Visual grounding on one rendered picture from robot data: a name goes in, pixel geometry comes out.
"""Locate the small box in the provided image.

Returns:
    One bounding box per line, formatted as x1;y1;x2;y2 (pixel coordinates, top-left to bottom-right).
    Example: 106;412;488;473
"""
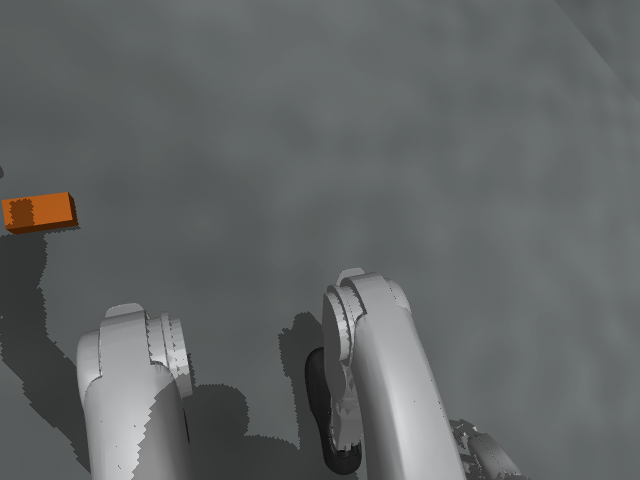
2;192;78;235

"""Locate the right robot foot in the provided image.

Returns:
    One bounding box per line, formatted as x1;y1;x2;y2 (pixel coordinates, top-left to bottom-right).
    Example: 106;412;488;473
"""
305;347;362;475

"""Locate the right robot hand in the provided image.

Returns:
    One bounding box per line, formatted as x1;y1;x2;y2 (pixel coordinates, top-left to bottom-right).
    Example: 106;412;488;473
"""
449;419;522;480

